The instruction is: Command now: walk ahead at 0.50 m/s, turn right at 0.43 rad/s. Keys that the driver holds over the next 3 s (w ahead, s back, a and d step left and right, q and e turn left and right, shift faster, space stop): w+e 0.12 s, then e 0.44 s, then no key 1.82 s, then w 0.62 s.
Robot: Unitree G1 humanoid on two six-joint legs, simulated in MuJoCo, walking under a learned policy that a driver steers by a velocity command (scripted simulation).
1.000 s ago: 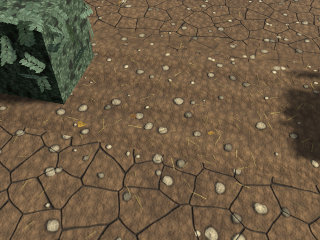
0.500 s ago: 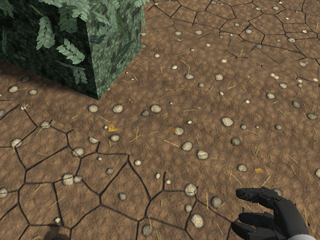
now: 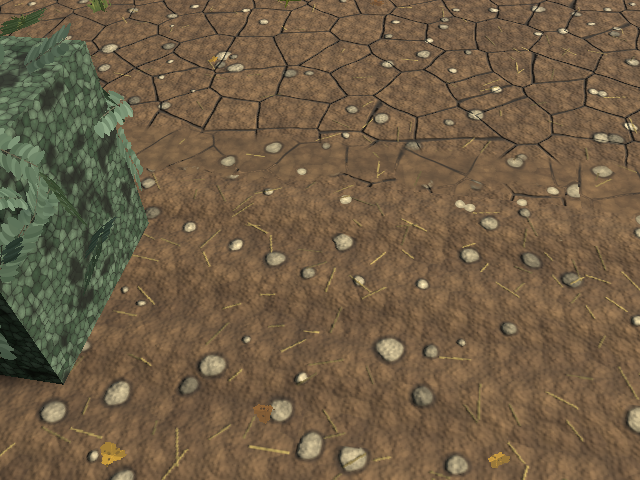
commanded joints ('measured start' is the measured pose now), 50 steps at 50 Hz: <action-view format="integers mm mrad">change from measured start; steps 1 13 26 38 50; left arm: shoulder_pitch -80 -127 -122 -131 -226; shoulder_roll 163 127 177 272 205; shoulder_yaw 20 48 52 64 25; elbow -92 -138 -237 -255 -182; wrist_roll -2 -27 -31 22 -6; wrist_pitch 4 59 123 93 92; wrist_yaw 15 58 37 31 49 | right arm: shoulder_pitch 35 74 -99 -68 -16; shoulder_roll -145 -227 -260 -245 -178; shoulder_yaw -39 -55 -60 -51 -27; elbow -73 -123 -177 -159 -67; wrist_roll -38 -56 -36 -19 -22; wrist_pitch -10 -43 44 76 90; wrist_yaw -33 -28 -39 -25 -21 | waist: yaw -84 -153 -25 -26 -78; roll -88 -39 99 -168 -145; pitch -14 -284 -184 -175 -129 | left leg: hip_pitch -138 606 308 -83 290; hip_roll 73 123 288 57 19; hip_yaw -37 -121 -13 19 57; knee -174 -962 -1157 -357 -884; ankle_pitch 86 764 523 -155 136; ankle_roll -49 25 161 -104 -90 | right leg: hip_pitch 6 22 -103 317 189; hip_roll -261 -62 -180 -415 -306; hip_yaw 480 273 20 317 208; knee -471 3 59 -502 -474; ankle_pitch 401 422 121 597 426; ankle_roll -132 76 148 -158 -73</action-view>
